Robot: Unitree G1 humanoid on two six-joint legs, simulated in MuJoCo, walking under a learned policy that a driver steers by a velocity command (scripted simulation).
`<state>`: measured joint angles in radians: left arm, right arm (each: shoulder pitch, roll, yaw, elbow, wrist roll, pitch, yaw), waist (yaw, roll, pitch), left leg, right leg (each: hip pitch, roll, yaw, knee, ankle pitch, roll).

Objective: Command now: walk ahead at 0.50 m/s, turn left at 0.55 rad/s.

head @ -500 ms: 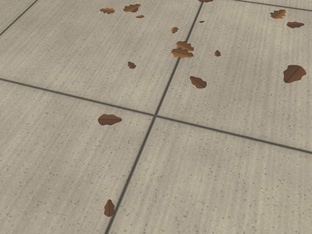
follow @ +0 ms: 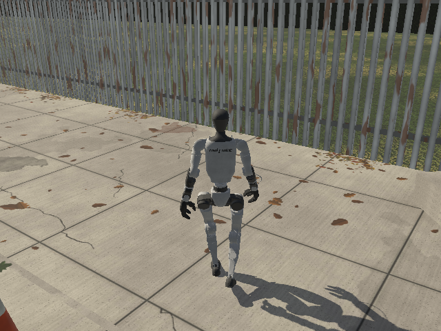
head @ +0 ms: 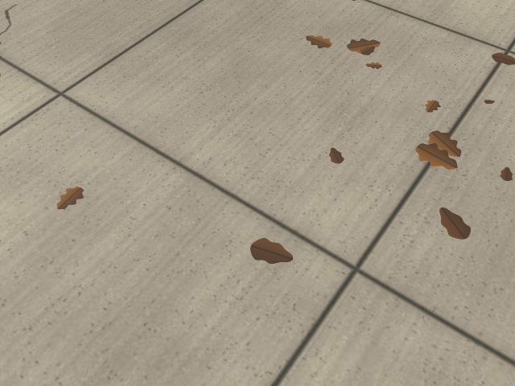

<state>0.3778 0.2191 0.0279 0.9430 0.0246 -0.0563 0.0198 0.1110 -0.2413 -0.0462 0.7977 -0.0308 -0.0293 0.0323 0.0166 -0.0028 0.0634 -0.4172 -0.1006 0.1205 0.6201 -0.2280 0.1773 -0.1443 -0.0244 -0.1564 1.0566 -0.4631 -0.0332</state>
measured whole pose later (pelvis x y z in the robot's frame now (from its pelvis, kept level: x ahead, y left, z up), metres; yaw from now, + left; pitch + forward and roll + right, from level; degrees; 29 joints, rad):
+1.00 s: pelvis +0.25 -0.01 +0.03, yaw +8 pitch -1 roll +0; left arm 0.26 0.21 0.01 1.03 0.01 0.00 0.01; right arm 0.31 -0.18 0.01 1.09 -0.01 -0.01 -0.03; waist 0.02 -0.01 0.01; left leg -0.12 -0.03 -0.02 0.40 -0.26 0.02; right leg -0.25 0.03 -0.04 0.38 -0.11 -0.04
